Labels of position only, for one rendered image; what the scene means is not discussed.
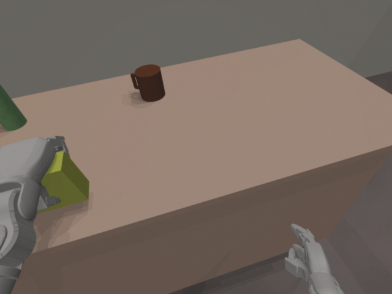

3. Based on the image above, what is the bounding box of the robot right hand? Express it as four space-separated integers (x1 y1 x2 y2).
285 224 331 282

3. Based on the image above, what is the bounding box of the left robot forearm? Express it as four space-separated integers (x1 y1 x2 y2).
0 177 41 294

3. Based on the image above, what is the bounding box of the robot left hand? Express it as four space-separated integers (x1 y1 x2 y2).
0 136 70 211

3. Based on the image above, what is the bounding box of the sponge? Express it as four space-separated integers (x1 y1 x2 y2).
37 151 89 214

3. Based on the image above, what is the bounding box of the right robot forearm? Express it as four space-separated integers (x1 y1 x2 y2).
308 272 345 294

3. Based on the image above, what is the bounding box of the table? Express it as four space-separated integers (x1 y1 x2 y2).
0 39 392 294

